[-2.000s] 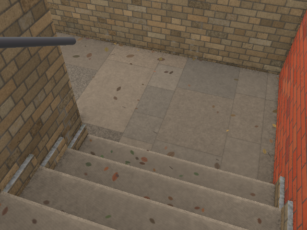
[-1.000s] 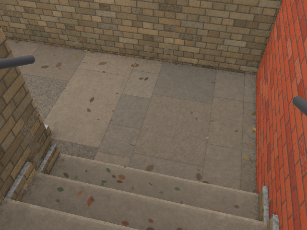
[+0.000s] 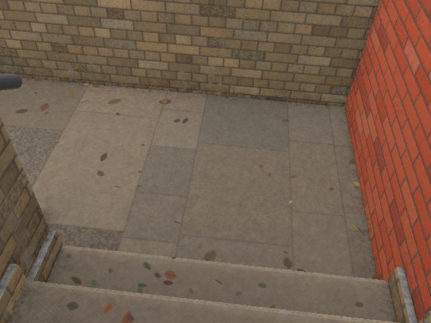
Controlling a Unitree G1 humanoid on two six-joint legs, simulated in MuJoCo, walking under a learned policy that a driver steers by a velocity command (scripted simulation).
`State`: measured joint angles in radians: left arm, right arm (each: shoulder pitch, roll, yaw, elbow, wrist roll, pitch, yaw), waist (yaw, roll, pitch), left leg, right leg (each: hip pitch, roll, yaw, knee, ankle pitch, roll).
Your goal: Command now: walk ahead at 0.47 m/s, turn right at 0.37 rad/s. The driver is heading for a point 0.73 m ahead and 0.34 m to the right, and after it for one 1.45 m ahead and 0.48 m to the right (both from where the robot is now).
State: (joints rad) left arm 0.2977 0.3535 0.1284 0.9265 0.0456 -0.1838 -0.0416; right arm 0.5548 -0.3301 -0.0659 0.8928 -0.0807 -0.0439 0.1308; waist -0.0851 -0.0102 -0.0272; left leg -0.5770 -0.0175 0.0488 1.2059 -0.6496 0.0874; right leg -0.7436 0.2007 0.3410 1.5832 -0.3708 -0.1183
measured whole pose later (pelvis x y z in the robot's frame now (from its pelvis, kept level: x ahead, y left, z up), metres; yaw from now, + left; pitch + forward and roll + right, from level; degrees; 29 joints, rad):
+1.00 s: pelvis +0.51 +0.00 -0.26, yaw -30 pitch +1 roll -1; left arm 0.44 0.22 -0.02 0.87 0.06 -0.07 -0.10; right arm 0.24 -0.24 -0.01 0.80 -0.09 -0.07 0.09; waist 0.03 0.00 -0.05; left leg -0.38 0.01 0.04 0.62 -0.28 0.03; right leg -0.69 0.12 0.12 2.02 -0.70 0.00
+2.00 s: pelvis +0.84 -0.30 -0.46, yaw -42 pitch +0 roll +2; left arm 0.16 0.27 -0.01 0.70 0.08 -0.07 -0.05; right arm 0.38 -0.28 -0.03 0.86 -0.05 -0.14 0.04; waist -0.07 -0.02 0.05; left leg -0.43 -0.12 0.05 0.85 -0.42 0.10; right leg -0.94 -0.06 0.12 1.86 -0.38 0.10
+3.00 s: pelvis +1.20 -0.35 -0.59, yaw -5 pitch +3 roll +0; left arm -0.11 0.19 0.04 0.61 -0.02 -0.09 0.00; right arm 0.41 -0.17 -0.06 0.87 0.04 -0.02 -0.05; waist -0.09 -0.05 -0.03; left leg -0.09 -0.10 -0.18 0.49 -0.44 0.06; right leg -0.53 0.03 0.03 0.51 0.05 0.03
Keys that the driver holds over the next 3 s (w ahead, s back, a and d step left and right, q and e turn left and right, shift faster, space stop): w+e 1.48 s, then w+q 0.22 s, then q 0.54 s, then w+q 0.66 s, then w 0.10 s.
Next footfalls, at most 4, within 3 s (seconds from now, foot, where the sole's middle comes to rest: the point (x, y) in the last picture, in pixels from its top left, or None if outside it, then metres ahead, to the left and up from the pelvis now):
0.56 right None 0.32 -0.08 -0.85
0.90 left None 0.63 0.05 -1.02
1.48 right None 0.63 -0.29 -1.02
1.86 left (259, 277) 0.93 -0.29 -1.19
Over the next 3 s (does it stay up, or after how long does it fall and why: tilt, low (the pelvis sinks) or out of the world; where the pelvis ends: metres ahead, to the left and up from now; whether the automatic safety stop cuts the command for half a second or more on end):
stays up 1.20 -0.35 -0.59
